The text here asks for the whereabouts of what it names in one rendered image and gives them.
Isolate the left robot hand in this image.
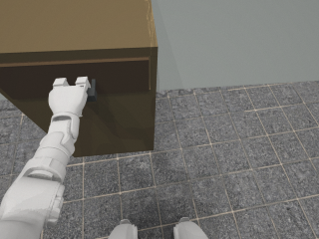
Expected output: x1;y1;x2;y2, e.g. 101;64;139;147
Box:
48;77;91;118

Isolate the handle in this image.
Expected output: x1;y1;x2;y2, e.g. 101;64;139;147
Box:
50;79;98;103

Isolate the left robot upper arm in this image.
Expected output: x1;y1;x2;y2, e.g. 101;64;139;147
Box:
0;176;65;239

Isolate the cabinet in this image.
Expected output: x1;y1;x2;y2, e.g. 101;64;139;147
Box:
0;0;159;157

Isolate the robot right thigh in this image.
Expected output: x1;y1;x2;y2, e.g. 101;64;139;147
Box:
173;221;208;239

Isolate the robot right shin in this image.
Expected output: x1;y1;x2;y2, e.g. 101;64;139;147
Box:
177;217;189;225

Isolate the drawer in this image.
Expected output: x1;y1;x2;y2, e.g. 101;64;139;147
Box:
0;56;150;100

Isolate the left robot forearm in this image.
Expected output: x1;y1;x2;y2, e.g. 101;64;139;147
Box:
0;112;80;220

